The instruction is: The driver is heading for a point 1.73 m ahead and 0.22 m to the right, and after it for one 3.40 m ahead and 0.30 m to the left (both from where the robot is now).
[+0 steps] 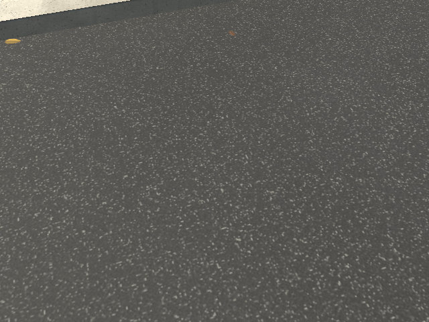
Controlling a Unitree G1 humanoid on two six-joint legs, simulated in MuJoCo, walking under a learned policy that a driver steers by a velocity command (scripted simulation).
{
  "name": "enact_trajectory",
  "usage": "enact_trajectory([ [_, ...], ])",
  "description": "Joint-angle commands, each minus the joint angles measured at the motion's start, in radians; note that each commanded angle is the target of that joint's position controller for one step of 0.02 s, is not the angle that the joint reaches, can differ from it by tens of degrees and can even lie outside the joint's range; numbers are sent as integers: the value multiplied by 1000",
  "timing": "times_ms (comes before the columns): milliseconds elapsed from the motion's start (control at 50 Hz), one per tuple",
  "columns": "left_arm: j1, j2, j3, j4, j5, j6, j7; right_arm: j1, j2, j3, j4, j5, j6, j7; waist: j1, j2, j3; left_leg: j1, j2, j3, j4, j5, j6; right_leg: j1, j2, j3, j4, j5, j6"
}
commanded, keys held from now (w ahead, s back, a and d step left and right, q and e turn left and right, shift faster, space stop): no key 0.02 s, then w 0.98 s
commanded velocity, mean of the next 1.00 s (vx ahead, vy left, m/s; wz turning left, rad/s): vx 0.37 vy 0.00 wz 0.00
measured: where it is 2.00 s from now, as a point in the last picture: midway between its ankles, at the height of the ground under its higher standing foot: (201, 199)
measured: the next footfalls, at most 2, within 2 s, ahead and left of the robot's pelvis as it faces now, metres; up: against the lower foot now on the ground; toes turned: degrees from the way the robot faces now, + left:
left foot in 0.38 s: +0.19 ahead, +0.18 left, +0.00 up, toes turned +4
right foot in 0.90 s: +0.56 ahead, -0.04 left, +0.00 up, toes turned -2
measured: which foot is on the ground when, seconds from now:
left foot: down 0.00-0.08, up 0.10-0.36, down 0.38-0.92, up 0.94-1.00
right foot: down 0.00-0.38, up 0.40-0.88, down 0.90-1.00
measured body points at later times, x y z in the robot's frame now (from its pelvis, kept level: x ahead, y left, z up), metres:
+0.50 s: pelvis +0.14 +0.09 -0.01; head +0.15 +0.11 +0.44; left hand +0.15 +0.35 -0.16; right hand +0.20 -0.18 -0.14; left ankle +0.15 +0.17 -0.74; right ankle +0.03 -0.06 -0.65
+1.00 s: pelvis +0.42 +0.05 -0.02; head +0.46 +0.05 +0.43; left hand +0.59 +0.30 -0.13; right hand +0.39 -0.21 -0.16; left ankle +0.22 +0.18 -0.64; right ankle +0.52 -0.03 -0.74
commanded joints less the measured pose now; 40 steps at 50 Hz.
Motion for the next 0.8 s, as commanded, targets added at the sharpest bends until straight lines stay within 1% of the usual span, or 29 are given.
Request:
enact_trajectory([
  [20, 83, 96, 16, -13, 0, -4, 3, 27, -98, -13, -23, 0, -5, -3, 0, -10, 21, 54, 6, 3, -27, 159, 38, -92, -84, 75, -100, 217, 9],
  [40, 100, 94, 16, -7, -1, -3, 5, 40, -87, -11, -18, 0, -4, -4, 2, -19, 0, 57, -10, 23, -13, 87, 38, -82, -81, 77, -115, 113, 3],
  [60, 112, 113, 24, -5, -7, -1, 9, 32, -84, -11, -22, 2, -2, -6, 11, -38, 12, 24, -39, 57, 34, -28, 39, -88, -89, 102, -142, -80, -17],
  [80, 119, 158, 39, -14, -17, 1, 15, 4, -90, -14, -36, 6, -3, -7, 30, -83, 43, -59, -74, 102, 127, -167, 41, -89, -135, 179, -189, -310, -62],
  [100, 131, 200, 53, -25, -23, 0, 19, -42, -102, -17, -65, 8, -11, -4, 47, -131, 95, -182, -72, 124, 231, -236, 50, -88, -240, 312, -260, -490, -123],
  [120, 142, 231, 67, -33, -22, -10, 22, -99, -105, -15, -101, 12, -26, 3, 68, -171, 148, -286, -18, 91, 365, -249, 65, -99, -352, 449, -325, -541, -186],
  [140, 151, 223, 68, -37, -9, -25, 25, -133, -106, -18, -124, 22, -41, 11, 71, -161, 186, -418, 26, 48, 493, -287, 77, -54, -411, 524, -353, -485, -227],
  [160, 150, 194, 63, -38, -6, -41, 23, -121, -107, -24, -122, 28, -55, 18, 55, -124, 200, -525, 55, 25, 569, -284, 86, 21, -424, 528, -344, -401, -237],
  [180, 151, 170, 59, -41, -12, -52, 21, -99, -105, -27, -118, 29, -70, 26, 44, -94, 188, -585, 77, 14, 585, -255, 94, 89, -407, 490, -326, -316, -222],
  [220, 145, 155, 56, -49, -23, -56, 14, -123, -102, -30, -127, 28, -97, 39, 46, -66, 145, -556, 87, 36, 451, -180, 96, 140, -344, 356, -304, -141, -169],
  [260, 147, 175, 60, -56, -20, -50, 11, -154, -69, -21, -139, 24, -109, 54, 52, -90, 104, -404, 51, 91, 326, -129, 81, 71, -288, 247, -281, -47, -147],
  [300, 135, 207, 68, -64, -29, -49, 6, -136, -62, -14, -143, 29, -109, 67, 31, -124, 87, -235, 14, 137, 240, -101, 74, -41, -265, 192, -253, -38, -143],
  [340, 106, 220, 71, -73, -40, -49, 3, -47, -87, -23, -119, 32, -105, 70, -28, -109, 70, -39, -28, 172, 155, -7, 78, -157, -260, 166, -182, -38, -124],
  [360, 93, 219, 68, -78, -38, -52, 2, 39, -115, -37, -92, 31, -100, 64, -70, -95, 41, 74, -61, 190, 139, -20, 88, -200, -240, 147, -99, 53, -107],
  [380, 75, 197, 59, -85, -33, -57, 1, 165, -161, -61, -63, 35, -102, 57, -138, -62, -19, 227, -50, 154, 107, -34, 118, -251, -200, 95, 88, 202, -73],
  [400, 47, 127, 35, -122, -10, -64, -4, 322, -272, -89, -42, 25, -103, 46, -188, 165, -109, 386, 196, -197, -23, -167, 207, -408, -107, -17, 515, 110, 2],
  [420, 88, 43, 20, -157, -27, -93, -5, 388, -312, -80, -31, -3, -119, 64, -144, 352, -203, 508, 374, -735, -261, -331, 351, -629, 38, 83, 781, -273, 23],
  [440, 55, 127, 40, -160, -62, -112, -9, 286, -240, -55, -43, 0, -137, 72, -101, 211, -103, 432, 382, -715, -273, -421, 341, -724, -38, 169, 913, -223, -2],
  [460, -7, 158, 46, -180, -67, -121, -15, 183, -174, -35, -77, 9, -145, 79, -81, 140, -18, 329, 345, -546, -256, -364, 298, -754, -94, 155, 910, -114, -35],
  [480, -15, 156, 50, -169, -55, -119, -12, 99, -142, -22, -101, 5, -146, 86, -46, 65, 10, 238, 292, -400, -260, -240, 264, -700, -143, 138, 861, -6, -43],
  [500, -12, 156, 59, -163, -38, -113, -8, 55, -126, -15, -114, -2, -144, 89, -20, 59, 24, 163, 245, -286, -276, -124, 238, -641, -173, 132, 784, 66, -41],
  [520, 5, 156, 64, -155, -34, -100, -10, 53, -103, -7, -112, -8, -139, 86, 0, 80, 20, 121, 201, -195, -289, -31, 217, -576, -190, 125, 740, 104, -38],
  [540, 9, 142, 64, -151, -32, -91, -13, 80, -102, -6, -103, -11, -136, 81, 4, 92, 18, 107, 182, -140, -296, 67, 215, -549, -191, 109, 711, 128, -32],
  [560, -6, 130, 63, -154, -29, -83, -15, 115, -110, -6, -92, -10, -136, 75, 5, 84, 24, 111, 171, -100, -301, 168, 223, -557, -190, 93, 686, 146, -21],
  [620, -139, 115, 62, -205, -19, -77, -17, 174, -142, -9, -80, -7, -130, 52, -13, 44, 44, 154, 174, -51, -314, 327, 240, -649, -186, 77, 543, 239, 17],
  [660, -231, 100, 56, -237, -19, -81, -22, 185, -144, -6, -86, -7, -123, 42, -29, 40, 56, 155, 158, -14, -325, 335, 233, -647, -172, 63, 396, 323, 30],
  [720, -356, 83, 43, -269, -25, -86, -38, 232, -152, -7, -83, -2, -119, 35, -63, 46, 80, 161, 146, 21, -352, 287, 226, -591, -135, 23, 225, 413, 30],
  [760, -411, 84, 38, -285, -29, -90, -49, 275, -152, -9, -69, 4, -114, 35, -78, 48, 98, 221, 166, 29, -341, 287, 230, -594, -121, 18, 162, 413, 18],
  [800, -457, 89, 35, -306, -31, -98, -64, 296, -155, -14, -60, 8, -104, 33, -76, 50, 110, 301, 198, 29, -305, 338, 230, -614, -116, 24, 118, 375, -4],
])
Keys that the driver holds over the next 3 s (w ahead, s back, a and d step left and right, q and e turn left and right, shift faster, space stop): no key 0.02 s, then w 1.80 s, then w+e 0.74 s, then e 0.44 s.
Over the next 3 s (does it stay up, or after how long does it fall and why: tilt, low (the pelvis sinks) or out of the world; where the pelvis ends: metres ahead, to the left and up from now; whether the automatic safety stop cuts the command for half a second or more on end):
stays up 1.44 -0.01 -0.01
